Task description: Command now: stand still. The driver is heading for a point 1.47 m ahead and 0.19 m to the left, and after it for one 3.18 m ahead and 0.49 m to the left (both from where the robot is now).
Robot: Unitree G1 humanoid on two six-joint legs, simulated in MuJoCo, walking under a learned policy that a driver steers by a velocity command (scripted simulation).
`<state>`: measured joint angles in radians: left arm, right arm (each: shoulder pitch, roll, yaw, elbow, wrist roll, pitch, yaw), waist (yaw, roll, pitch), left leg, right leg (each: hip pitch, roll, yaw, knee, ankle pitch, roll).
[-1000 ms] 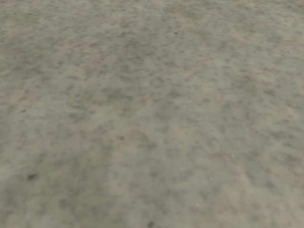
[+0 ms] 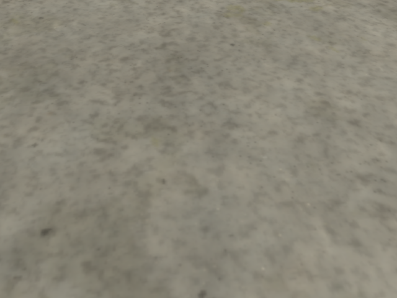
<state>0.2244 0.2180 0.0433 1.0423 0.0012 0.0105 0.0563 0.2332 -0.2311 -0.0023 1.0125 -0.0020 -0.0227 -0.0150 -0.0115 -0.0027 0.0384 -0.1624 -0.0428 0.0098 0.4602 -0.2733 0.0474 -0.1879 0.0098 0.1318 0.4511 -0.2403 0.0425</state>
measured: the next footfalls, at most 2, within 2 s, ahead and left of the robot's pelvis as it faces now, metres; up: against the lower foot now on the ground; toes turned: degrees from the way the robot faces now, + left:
right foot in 0.38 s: +0.13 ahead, -0.16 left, +0.00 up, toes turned -2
left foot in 0.86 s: +0.49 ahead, +0.05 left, +0.00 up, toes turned +2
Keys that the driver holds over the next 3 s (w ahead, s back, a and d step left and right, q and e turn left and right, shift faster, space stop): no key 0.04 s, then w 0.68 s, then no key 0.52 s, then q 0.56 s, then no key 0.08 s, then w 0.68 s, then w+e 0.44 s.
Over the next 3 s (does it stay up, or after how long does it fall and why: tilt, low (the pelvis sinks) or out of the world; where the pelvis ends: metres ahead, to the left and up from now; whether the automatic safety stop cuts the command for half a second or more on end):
stays up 0.86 0.16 0.00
